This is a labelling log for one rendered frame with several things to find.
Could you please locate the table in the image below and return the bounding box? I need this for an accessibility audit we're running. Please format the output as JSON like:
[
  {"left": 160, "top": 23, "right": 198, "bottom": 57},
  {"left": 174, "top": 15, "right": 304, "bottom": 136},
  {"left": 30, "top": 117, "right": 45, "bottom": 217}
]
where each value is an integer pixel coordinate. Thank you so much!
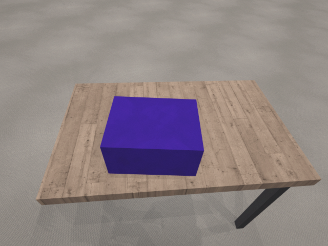
[{"left": 36, "top": 80, "right": 321, "bottom": 229}]

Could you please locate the carton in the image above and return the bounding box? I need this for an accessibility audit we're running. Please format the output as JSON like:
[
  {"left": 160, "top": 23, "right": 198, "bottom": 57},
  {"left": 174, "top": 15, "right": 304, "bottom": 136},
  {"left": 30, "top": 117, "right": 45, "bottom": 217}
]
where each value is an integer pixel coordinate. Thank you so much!
[{"left": 100, "top": 96, "right": 204, "bottom": 176}]

